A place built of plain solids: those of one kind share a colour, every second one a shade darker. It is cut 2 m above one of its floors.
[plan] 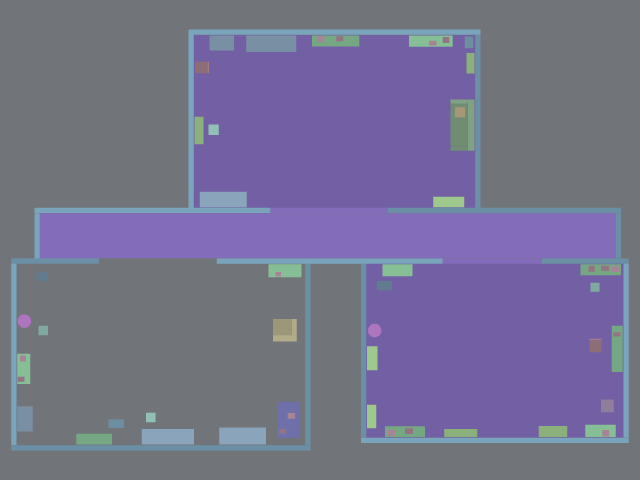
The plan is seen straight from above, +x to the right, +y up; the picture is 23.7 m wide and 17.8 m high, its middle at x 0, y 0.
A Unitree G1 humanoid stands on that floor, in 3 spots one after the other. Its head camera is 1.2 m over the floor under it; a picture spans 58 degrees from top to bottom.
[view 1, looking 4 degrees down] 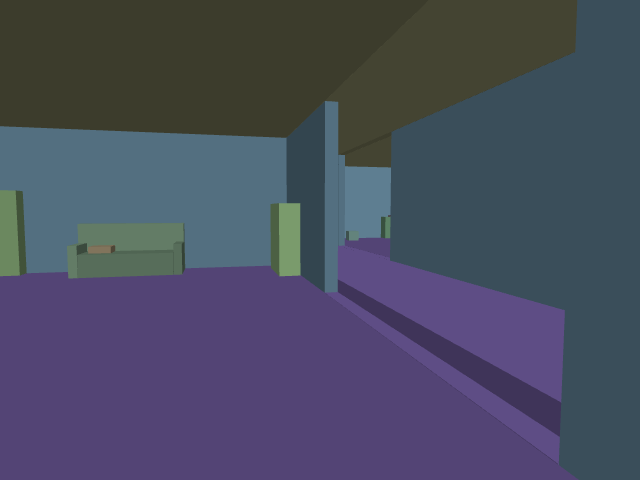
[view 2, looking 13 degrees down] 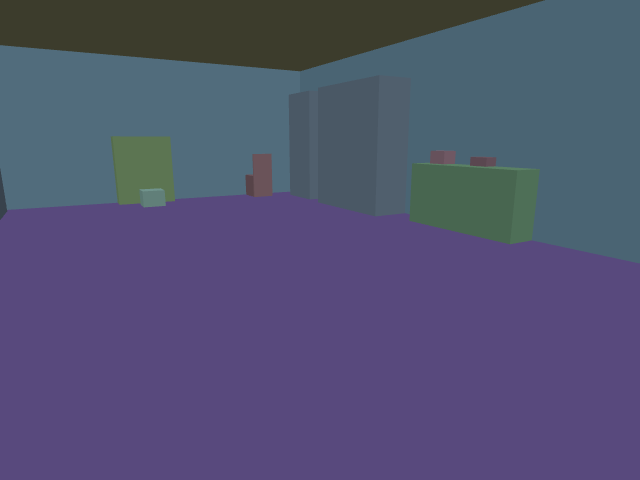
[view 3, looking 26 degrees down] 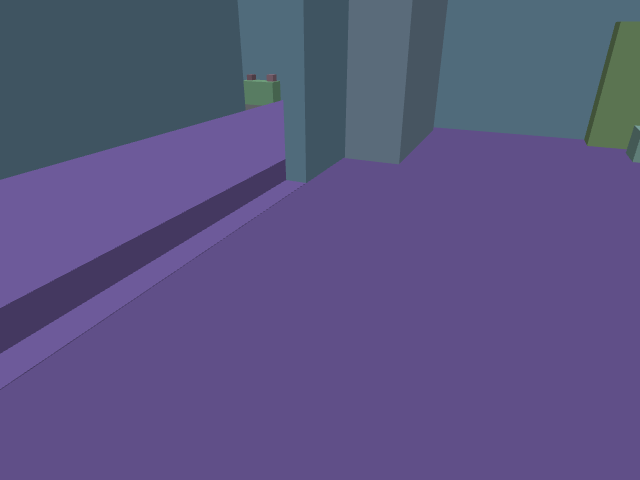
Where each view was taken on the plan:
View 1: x -3.48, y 2.76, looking -14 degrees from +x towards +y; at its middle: wall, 6.51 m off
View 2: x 4.63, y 2.76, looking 150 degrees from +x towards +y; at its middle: floor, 5.33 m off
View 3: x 1.38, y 2.76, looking -156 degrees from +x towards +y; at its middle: floor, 2.74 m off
